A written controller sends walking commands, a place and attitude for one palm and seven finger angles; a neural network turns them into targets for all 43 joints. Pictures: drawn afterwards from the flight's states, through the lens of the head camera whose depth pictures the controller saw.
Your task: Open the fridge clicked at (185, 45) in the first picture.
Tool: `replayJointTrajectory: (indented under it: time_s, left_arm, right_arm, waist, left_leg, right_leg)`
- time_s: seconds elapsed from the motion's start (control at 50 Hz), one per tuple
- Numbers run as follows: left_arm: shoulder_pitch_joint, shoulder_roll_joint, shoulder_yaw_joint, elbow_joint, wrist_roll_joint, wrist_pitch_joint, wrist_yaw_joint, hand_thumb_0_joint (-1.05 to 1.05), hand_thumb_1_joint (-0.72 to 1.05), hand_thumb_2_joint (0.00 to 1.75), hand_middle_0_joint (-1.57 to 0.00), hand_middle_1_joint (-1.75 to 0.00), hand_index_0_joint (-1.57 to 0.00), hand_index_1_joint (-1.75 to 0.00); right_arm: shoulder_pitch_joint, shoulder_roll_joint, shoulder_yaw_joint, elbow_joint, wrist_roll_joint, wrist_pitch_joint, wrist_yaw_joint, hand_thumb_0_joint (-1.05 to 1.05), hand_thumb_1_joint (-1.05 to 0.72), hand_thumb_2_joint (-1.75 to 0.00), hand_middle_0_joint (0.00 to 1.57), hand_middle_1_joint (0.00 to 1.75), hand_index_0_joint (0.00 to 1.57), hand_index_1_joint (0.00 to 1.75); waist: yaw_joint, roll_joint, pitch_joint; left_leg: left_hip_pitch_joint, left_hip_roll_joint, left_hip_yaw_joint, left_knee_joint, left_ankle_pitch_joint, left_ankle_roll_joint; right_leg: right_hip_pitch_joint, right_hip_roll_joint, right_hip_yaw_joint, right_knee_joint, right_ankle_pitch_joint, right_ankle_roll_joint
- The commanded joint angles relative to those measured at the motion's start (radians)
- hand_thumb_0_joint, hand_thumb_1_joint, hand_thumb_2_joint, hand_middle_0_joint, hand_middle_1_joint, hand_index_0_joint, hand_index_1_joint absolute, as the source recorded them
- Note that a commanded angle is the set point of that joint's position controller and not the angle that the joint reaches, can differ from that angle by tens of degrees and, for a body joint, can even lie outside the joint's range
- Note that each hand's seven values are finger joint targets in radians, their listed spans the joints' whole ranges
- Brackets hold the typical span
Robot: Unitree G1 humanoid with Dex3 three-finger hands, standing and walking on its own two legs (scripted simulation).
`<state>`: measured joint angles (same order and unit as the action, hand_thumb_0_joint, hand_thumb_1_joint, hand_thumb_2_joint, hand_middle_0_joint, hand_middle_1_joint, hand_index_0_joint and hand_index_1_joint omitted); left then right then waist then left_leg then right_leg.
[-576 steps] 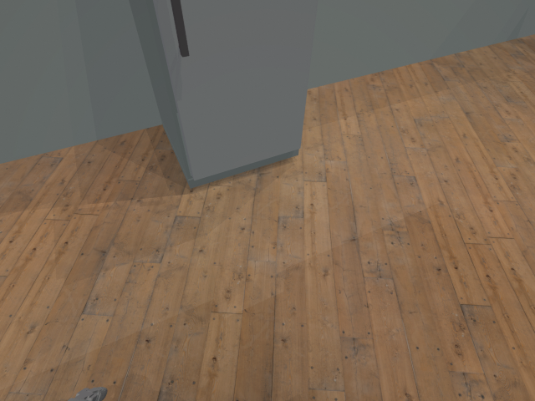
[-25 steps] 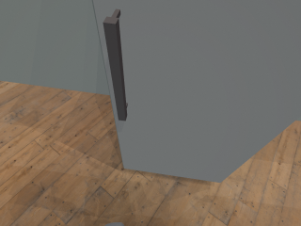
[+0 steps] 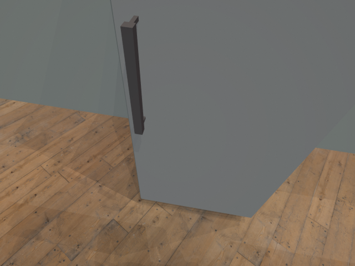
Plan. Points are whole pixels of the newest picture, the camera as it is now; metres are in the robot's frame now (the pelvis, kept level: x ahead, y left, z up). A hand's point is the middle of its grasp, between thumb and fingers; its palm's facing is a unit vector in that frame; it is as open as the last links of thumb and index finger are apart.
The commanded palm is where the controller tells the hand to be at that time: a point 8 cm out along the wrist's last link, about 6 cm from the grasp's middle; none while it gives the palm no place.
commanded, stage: come to a stop and stand still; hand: left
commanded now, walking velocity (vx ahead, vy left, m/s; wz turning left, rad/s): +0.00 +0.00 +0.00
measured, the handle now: (137, 84) +0.51 +0.16 +0.13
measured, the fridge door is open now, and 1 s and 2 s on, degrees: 0 0 0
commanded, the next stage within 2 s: look again from close up in 0.78 s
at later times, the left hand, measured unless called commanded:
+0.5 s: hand out of the picture -0.06 +0.16 -0.18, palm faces +0.04 -0.99 -0.14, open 7.4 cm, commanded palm none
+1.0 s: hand out of the picture +0.01 +0.20 -0.17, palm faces +0.01 -0.98 -0.22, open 7.3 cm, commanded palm none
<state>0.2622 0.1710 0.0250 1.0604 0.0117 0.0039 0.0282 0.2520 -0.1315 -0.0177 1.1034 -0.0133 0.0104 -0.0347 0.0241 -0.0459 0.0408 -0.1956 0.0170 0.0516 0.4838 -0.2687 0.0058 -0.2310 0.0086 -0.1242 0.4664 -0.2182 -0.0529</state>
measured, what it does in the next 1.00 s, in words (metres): stands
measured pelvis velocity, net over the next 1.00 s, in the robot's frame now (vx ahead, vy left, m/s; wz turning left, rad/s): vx -0.01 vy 0.02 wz -0.02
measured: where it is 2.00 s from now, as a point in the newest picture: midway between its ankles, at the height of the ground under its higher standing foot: outside the picture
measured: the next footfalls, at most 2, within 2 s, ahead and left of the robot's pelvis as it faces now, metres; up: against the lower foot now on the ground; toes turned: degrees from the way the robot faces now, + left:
none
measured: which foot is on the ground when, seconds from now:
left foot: down 0.00-1.00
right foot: down 0.00-1.00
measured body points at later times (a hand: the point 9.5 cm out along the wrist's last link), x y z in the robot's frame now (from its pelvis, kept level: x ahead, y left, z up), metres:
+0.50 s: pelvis -0.02 +0.01 +0.00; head -0.01 +0.01 +0.45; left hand -0.06 +0.21 -0.16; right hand -0.05 -0.18 -0.17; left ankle +0.00 +0.11 -0.74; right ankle +0.02 -0.08 -0.74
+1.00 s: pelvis -0.01 +0.02 +0.00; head +0.00 +0.01 +0.45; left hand +0.01 +0.25 -0.15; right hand -0.02 -0.19 -0.17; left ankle +0.00 +0.11 -0.74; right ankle +0.02 -0.08 -0.74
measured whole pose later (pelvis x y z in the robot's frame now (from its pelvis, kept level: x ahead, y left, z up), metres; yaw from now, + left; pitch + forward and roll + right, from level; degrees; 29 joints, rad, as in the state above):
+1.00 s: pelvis -0.01 +0.02 +0.00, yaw -1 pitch -2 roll +1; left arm 0.29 0.14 -0.01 1.09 0.01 -0.03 0.03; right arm 0.32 -0.16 0.02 1.10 -0.01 -0.03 -0.02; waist 0.00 0.03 0.02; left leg -0.16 -0.03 0.09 0.42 -0.23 0.04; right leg -0.23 -0.03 -0.08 0.46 -0.20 -0.02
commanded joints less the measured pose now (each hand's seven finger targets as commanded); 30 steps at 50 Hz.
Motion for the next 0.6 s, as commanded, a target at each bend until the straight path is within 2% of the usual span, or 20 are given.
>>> replayJointTrajectory:
  time_s: [0.0,0.04,0.08,0.12,0.24,0.28,0.34,0.36,0.38,0.4,0.42,0.44,0.46,0.48,0.5,0.54,0.58]
  left_arm:
    - [0.078,0.053,0.002,0.01,0.001,-0.013,-0.002,0.0,0.9,0.9,-0.2,-0.3,-0.2,-0.3]
    - [0.089,0.05,0.001,0.023,0.003,-0.011,-0.004,0.0,0.9,0.9,-0.2,-0.3,-0.2,-0.3]
    - [0.099,0.042,0.0,0.03,0.004,-0.014,-0.003,0.0,0.9,0.9,-0.2,-0.3,-0.2,-0.3]
    - [0.112,0.036,0.0,0.036,0.004,-0.016,-0.002,0.0,0.9,0.9,-0.2,-0.3,-0.2,-0.3]
    - [0.148,0.009,-0.001,0.051,0.003,-0.023,0.003,0.0,0.9,0.9,-0.2,-0.3,-0.2,-0.3]
    - [0.16,0.001,-0.002,0.056,0.004,-0.026,0.005,0.0,0.9,0.9,-0.2,-0.3,-0.2,-0.3]
    - [0.177,-0.005,-0.003,0.061,0.004,-0.027,0.006,0.0,0.9,0.9,-0.2,-0.3,-0.2,-0.3]
    - [0.177,-0.006,-0.005,0.062,0.004,-0.027,0.008,0.0,0.9,0.9,-0.2,-0.3,-0.2,-0.3]
    - [0.234,0.038,-0.021,0.078,0.017,-0.046,0.045,0.0,0.9,0.9,-0.2,-0.3,-0.2,-0.3]
    - [0.177,0.084,-0.011,0.036,0.009,-0.052,0.037,0.0,0.9,0.9,-0.2,-0.3,-0.2,-0.3]
    - [0.134,0.09,-0.003,0.012,0.009,-0.054,0.032,0.0,0.9,0.9,-0.2,-0.3,-0.2,-0.3]
    - [0.119,0.068,-0.003,0.001,0.009,-0.054,0.03,0.0,0.9,0.9,-0.2,-0.3,-0.2,-0.3]
    - [0.106,0.058,-0.007,-0.001,0.008,-0.057,0.025,0.0,0.9,0.9,-0.2,-0.3,-0.2,-0.3]
    - [0.114,0.035,-0.012,0.005,0.006,-0.054,0.021,0.0,0.9,0.9,-0.2,-0.3,-0.2,-0.3]
    - [0.121,0.025,-0.016,0.008,0.005,-0.049,0.018,0.0,0.9,0.9,-0.2,-0.3,-0.2,-0.3]
    - [0.137,0.009,-0.019,0.013,0.006,-0.041,0.014,0.0,0.9,0.9,-0.2,-0.3,-0.2,-0.3]
    - [0.141,0.009,-0.02,0.014,0.006,-0.041,0.011,0.0,0.9,0.9,-0.2,-0.3,-0.2,-0.3]
  right_arm:
    - [0.038,-0.069,0.007,-0.028,-0.004,-0.024,0.0,0.0,-0.9,-0.9,0.2,0.3,0.2,0.3]
    - [0.066,-0.071,0.006,-0.021,-0.006,-0.02,0.002,0.0,-0.9,-0.9,0.2,0.3,0.2,0.3]
    - [0.096,-0.063,0.008,-0.015,-0.006,-0.021,0.002,0.0,-0.9,-0.9,0.2,0.3,0.2,0.3]
    - [0.121,-0.058,0.006,-0.011,-0.006,-0.019,0.002,0.0,-0.9,-0.9,0.2,0.3,0.2,0.3]
    - [0.174,-0.03,0.012,0.005,-0.007,-0.022,0.001,0.0,-0.9,-0.9,0.2,0.3,0.2,0.3]
    - [0.183,-0.02,0.016,0.01,-0.006,-0.027,0.0,0.0,-0.9,-0.9,0.2,0.3,0.2,0.3]
    - [0.193,-0.012,0.015,0.014,-0.005,-0.026,0.0,0.0,-0.9,-0.9,0.2,0.3,0.2,0.3]
    - [0.198,-0.006,0.016,0.016,-0.004,-0.025,0.0,0.0,-0.9,-0.9,0.2,0.3,0.2,0.3]
    - [0.026,-0.083,0.007,-0.052,0.001,-0.037,0.014,0.0,-0.9,-0.9,0.2,0.3,0.2,0.3]
    - [0.114,-0.023,0.008,-0.076,0.001,-0.024,0.016,0.0,-0.9,-0.9,0.2,0.3,0.2,0.3]
    - [0.177,-0.023,0.009,-0.068,-0.001,-0.024,0.019,0.0,-0.9,-0.9,0.2,0.3,0.2,0.3]
    - [0.207,-0.017,0.009,-0.061,-0.003,-0.028,0.02,0.0,-0.9,-0.9,0.2,0.3,0.2,0.3]
    - [0.218,-0.012,0.014,-0.061,-0.007,-0.035,0.021,0.0,-0.9,-0.9,0.2,0.3,0.2,0.3]
    - [0.202,-0.017,0.016,-0.07,-0.007,-0.04,0.018,0.0,-0.9,-0.9,0.2,0.3,0.2,0.3]
    - [0.195,-0.031,0.018,-0.077,-0.006,-0.043,0.014,0.0,-0.9,-0.9,0.2,0.3,0.2,0.3]
    - [0.172,-0.059,0.014,-0.09,-0.004,-0.044,0.011,0.0,-0.9,-0.9,0.2,0.3,0.2,0.3]
    - [0.163,-0.069,0.015,-0.093,-0.005,-0.05,0.011,0.0,-0.9,-0.9,0.2,0.3,0.2,0.3]
  waist:
    - [0.012,0.134,0.03]
    - [0.007,0.109,0.064]
    - [0.001,0.062,0.053]
    - [-0.005,0.041,0.055]
    - [-0.013,0.033,0.061]
    - [-0.013,0.031,0.046]
    - [-0.012,0.022,0.067]
    - [-0.014,0.017,0.064]
    - [0.037,0.092,0.094]
    - [-0.047,0.101,-0.036]
    - [-0.067,0.072,-0.082]
    - [-0.076,0.093,-0.066]
    - [-0.072,0.126,-0.04]
    - [-0.058,0.148,0.007]
    - [-0.047,0.127,0.036]
    - [-0.029,0.082,0.073]
    - [-0.019,0.069,0.074]
  left_leg:
    - [-0.137,0.108,-0.134,-0.218,-0.059,0.021]
    - [-0.149,0.091,-0.13,-0.234,-0.139,0.021]
    - [-0.135,0.086,-0.123,-0.228,-0.12,0.023]
    - [-0.127,0.074,-0.11,-0.212,-0.124,0.022]
    - [-0.117,0.068,-0.097,-0.189,-0.099,0.024]
    - [-0.115,0.07,-0.092,-0.185,-0.071,0.024]
    - [-0.123,0.063,-0.088,-0.171,-0.081,0.024]
    - [-0.122,0.065,-0.086,-0.169,-0.064,0.025]
    - [-0.133,0.062,-0.017,0.031,-0.03,-0.015]
    - [-0.069,0.019,-0.045,0.074,-0.078,-0.008]
    - [-0.029,0.022,-0.038,0.069,-0.065,0.003]
    - [-0.008,0.025,-0.046,0.035,-0.022,0.01]
    - [-0.015,0.039,-0.06,0.0,-0.001,0.014]
    - [-0.068,0.059,-0.099,-0.058,-0.005,0.024]
    - [-0.134,0.08,-0.131,-0.108,-0.043,0.036]
    - [-0.203,0.092,-0.159,-0.175,-0.139,0.047]
    - [-0.211,0.091,-0.164,-0.205,-0.127,0.049]
  right_leg:
    - [0.116,-0.116,0.139,-0.134,-0.01,0.025]
    - [0.079,-0.115,0.148,-0.159,-0.087,0.025]
    - [0.074,-0.118,0.148,-0.168,-0.096,0.024]
    - [0.046,-0.121,0.155,-0.184,-0.142,0.025]
    - [-0.003,-0.121,0.163,-0.179,-0.157,0.017]
    - [0.013,-0.124,0.159,-0.169,-0.123,0.016]
    - [-0.016,-0.125,0.166,-0.173,-0.157,0.016]
    - [-0.009,-0.126,0.165,-0.17,-0.141,0.014]
    - [-0.044,-0.165,0.216,-0.155,0.103,0.032]
    - [-0.059,-0.219,0.291,-0.191,-0.159,-0.021]
    - [-0.099,-0.217,0.268,-0.182,-0.284,-0.042]
    - [-0.141,-0.198,0.238,-0.151,-0.261,-0.047]
    - [-0.148,-0.171,0.19,-0.113,-0.214,-0.039]
    - [-0.134,-0.139,0.175,-0.086,-0.187,-0.025]
    - [-0.091,-0.113,0.158,-0.065,-0.157,-0.013]
    - [-0.035,-0.096,0.141,-0.044,-0.114,-0.005]
    - [0.004,-0.096,0.137,-0.031,-0.059,-0.002]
